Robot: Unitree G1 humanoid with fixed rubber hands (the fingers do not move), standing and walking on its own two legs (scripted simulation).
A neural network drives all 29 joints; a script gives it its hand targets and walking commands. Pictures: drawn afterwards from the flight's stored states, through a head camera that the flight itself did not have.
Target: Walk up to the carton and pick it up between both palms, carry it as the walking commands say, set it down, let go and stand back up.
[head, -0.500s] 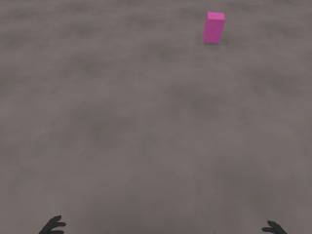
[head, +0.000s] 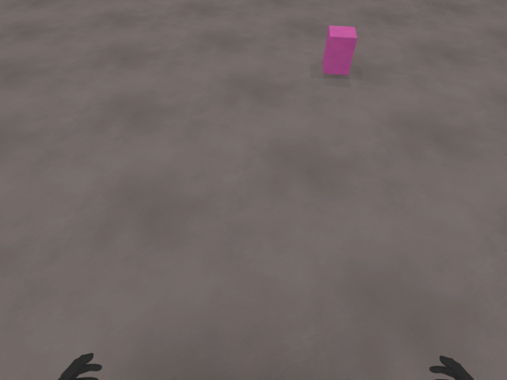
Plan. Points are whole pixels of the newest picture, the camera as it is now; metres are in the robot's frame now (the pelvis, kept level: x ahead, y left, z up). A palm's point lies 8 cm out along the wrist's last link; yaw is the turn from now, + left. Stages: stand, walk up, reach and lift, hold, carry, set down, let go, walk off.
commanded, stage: walk up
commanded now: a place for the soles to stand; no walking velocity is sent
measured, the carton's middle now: (338, 50) +2.51 -0.58 -0.63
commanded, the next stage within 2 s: none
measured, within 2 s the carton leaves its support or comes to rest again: neither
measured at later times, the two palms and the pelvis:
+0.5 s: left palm (128, 313) +0.23 +0.24 -0.07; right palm out of the picture +0.29 -0.45 -0.07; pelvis +0.17 -0.11 -0.01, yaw -6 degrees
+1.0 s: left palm (216, 136) +0.71 +0.14 -0.07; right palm (501, 241) +0.39 -0.48 -0.07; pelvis +0.46 -0.12 +0.00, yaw -14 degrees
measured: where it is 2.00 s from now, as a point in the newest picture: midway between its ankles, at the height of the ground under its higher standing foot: (316, 201)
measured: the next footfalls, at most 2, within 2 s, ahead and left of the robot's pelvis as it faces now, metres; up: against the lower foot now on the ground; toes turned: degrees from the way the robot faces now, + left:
right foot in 0.26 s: +0.17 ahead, -0.22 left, +0.00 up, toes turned -12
left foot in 0.68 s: +0.47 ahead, +0.00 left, +0.00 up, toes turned -2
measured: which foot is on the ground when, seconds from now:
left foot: down 0.00-0.26, up 0.28-0.66, down 0.68-1.00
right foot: up 0.00-0.24, down 0.26-0.70, up 0.72-1.00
